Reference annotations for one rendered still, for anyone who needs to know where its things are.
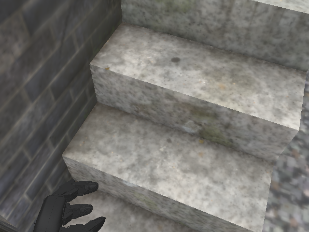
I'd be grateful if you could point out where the robot left hand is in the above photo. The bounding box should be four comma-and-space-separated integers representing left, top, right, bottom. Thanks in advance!
33, 179, 106, 232

